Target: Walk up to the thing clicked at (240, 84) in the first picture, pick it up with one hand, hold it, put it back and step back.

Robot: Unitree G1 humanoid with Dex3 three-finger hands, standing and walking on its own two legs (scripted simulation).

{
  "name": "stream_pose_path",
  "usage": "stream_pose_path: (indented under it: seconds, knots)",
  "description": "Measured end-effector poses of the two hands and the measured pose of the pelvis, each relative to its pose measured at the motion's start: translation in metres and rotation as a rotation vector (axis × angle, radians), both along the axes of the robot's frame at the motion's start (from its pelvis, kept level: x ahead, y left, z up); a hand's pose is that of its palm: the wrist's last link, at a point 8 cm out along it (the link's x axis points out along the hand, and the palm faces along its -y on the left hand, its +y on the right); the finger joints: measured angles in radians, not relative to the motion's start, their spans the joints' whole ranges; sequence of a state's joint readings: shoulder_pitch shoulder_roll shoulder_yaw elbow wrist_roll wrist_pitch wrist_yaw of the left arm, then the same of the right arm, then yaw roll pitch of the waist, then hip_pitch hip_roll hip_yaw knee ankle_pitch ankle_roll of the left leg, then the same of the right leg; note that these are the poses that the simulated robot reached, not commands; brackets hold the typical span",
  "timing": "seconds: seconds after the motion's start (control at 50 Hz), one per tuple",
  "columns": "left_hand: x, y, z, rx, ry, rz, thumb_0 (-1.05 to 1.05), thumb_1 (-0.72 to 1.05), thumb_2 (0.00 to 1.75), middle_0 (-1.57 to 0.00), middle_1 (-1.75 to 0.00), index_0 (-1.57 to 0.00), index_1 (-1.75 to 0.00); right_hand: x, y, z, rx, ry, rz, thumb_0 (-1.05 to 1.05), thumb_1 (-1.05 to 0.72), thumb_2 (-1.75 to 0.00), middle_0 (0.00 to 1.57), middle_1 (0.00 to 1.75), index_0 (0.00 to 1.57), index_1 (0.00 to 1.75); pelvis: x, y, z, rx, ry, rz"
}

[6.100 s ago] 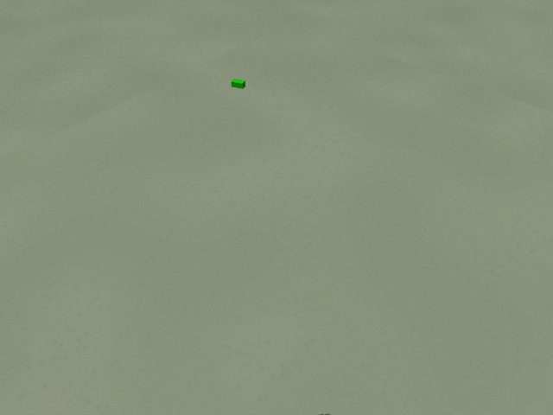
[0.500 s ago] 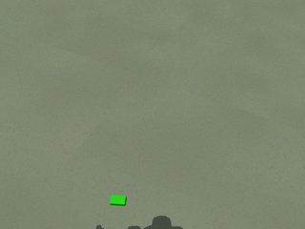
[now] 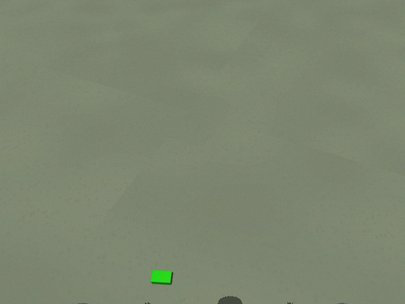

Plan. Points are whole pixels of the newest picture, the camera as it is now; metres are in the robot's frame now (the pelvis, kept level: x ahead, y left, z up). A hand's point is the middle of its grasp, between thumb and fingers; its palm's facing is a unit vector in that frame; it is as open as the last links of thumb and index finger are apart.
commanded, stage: walk up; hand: left
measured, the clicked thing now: (162, 277) +0.36 +0.22 -0.76
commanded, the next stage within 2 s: stand in 0.74 s
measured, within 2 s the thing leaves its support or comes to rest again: neither
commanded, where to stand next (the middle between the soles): +0.01 -0.01 m, yaw +1 degrees
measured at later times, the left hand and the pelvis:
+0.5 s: hand out of the picture +0.11 +0.25 -0.15, palm faces -0.02 -0.95 -0.32, open 7.4 cm; pelvis +0.01 +0.00 +0.00, yaw -1 degrees
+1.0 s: hand out of the picture +0.10 +0.25 -0.15, palm faces -0.02 -0.94 -0.34, open 7.4 cm; pelvis +0.01 +0.00 +0.00, yaw +0 degrees
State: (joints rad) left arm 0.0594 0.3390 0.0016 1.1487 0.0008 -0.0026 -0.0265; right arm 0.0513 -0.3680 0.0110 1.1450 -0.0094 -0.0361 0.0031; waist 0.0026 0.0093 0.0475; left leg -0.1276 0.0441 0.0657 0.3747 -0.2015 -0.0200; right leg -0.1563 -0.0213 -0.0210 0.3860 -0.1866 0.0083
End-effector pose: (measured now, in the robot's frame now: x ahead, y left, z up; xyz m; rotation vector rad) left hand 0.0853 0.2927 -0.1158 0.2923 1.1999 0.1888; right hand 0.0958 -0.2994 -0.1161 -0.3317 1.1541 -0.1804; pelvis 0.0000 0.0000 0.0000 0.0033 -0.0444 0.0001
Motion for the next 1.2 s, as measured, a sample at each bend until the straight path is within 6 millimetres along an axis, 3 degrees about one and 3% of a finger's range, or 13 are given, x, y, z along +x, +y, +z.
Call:
stream_pose_path:
  seconds: [0.3, 0.64, 0.96, 1.2]
  knots:
    - [0.010, -0.002, -0.002, -0.002, 0.029, -0.003, 0.00, 0.90, 0.90, -0.20, -0.30, -0.20, -0.30, -0.029, -0.008, -0.002, -0.017, 0.091, -0.057, 0.00, -0.91, -0.90, 0.20, 0.30, 0.20, 0.30, 0.010, -0.002, 0.002, -0.003, 0.011, -0.005]
    - [0.021, 0.000, 0.000, -0.004, 0.004, -0.007, 0.00, 0.90, 0.90, -0.20, -0.30, -0.20, -0.30, -0.011, 0.000, 0.001, -0.008, 0.040, -0.048, 0.00, -0.91, -0.90, 0.20, 0.30, 0.20, 0.30, 0.015, 0.001, 0.003, -0.001, 0.007, -0.010]
    - [0.009, 0.002, 0.003, 0.014, 0.012, -0.008, 0.00, 0.90, 0.90, -0.20, -0.30, -0.20, -0.30, -0.006, 0.004, -0.001, 0.012, 0.049, -0.037, 0.00, -0.91, -0.90, 0.20, 0.30, 0.20, 0.30, 0.012, 0.001, 0.004, -0.001, 0.001, -0.002]
    - [-0.002, 0.004, 0.004, 0.025, 0.018, -0.004, 0.00, 0.90, 0.90, -0.20, -0.30, -0.20, -0.30, -0.015, 0.004, -0.004, 0.021, 0.066, -0.032, 0.00, -0.91, -0.90, 0.20, 0.30, 0.20, 0.30, 0.008, 0.000, 0.004, 0.000, -0.001, 0.003]
